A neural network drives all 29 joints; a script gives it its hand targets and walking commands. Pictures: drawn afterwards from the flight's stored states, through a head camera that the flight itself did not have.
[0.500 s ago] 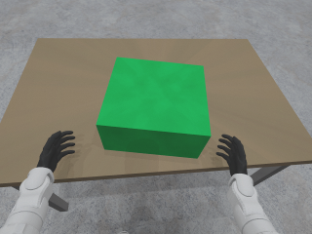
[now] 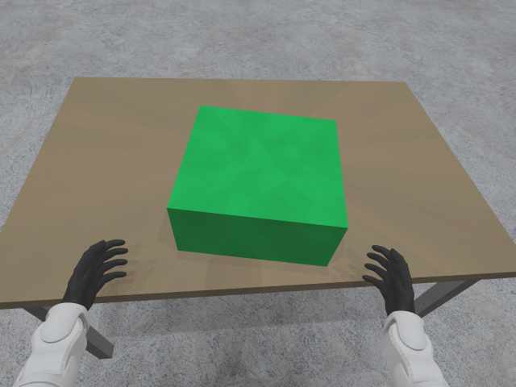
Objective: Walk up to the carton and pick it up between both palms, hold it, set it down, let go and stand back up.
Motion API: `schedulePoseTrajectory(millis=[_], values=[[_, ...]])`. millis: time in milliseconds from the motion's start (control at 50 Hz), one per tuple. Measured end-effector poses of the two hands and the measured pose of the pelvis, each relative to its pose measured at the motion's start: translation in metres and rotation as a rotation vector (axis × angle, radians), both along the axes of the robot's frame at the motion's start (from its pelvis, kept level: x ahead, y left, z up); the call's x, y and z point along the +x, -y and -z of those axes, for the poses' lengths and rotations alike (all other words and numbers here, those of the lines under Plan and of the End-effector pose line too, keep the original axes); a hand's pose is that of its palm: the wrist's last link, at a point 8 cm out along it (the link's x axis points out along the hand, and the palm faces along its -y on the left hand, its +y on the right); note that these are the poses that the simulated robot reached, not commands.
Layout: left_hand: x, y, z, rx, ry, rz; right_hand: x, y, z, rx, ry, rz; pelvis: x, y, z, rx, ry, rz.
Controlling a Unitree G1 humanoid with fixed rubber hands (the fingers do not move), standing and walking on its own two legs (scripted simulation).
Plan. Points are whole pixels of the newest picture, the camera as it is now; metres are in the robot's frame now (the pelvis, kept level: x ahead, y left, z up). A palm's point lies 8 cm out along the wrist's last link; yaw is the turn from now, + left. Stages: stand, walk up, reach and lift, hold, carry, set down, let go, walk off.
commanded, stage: set down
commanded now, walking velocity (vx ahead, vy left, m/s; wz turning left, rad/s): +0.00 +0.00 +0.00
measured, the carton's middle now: (260, 182) +0.52 -0.02 -0.05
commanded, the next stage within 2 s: none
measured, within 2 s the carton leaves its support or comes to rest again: neither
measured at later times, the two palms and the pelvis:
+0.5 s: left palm (72, 332) +0.21 +0.27 -0.02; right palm (400, 320) +0.21 -0.22 -0.01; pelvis +0.00 -0.01 +0.00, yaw +0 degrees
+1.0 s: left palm (69, 355) +0.18 +0.27 -0.03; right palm (399, 333) +0.20 -0.21 -0.02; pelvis +0.00 -0.01 +0.00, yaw +0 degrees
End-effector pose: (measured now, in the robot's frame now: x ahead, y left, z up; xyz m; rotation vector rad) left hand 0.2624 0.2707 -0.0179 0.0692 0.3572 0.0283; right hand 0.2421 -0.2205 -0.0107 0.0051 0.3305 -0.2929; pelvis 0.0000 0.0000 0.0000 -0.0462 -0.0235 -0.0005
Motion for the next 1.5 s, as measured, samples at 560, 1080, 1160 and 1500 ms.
schedulePoseTrajectory(millis=[560, 1080, 1160, 1500], values=[[-0.063, 0.003, 0.005, -0.015, -0.026, -0.014, -0.035, -0.006, 0.0, 0.006, -0.041, 0.003, 0.002, 0.01, -0.002, 0.008, 0.097, -0.005], [-0.087, 0.004, 0.012, -0.008, -0.119, -0.051, -0.046, -0.01, 0.013, -0.003, -0.13, -0.049, 0.004, 0.012, -0.003, 0.02, 0.122, 0.004], [-0.088, 0.007, 0.016, -0.016, -0.155, -0.058, -0.045, -0.006, 0.019, -0.007, -0.163, -0.052, 0.006, 0.013, -0.004, 0.02, 0.117, 0.003], [-0.09, 0.018, 0.025, 0.001, -0.244, -0.057, -0.053, 0.003, 0.029, -0.021, -0.224, -0.072, 0.015, 0.016, -0.007, 0.025, 0.101, 0.014]])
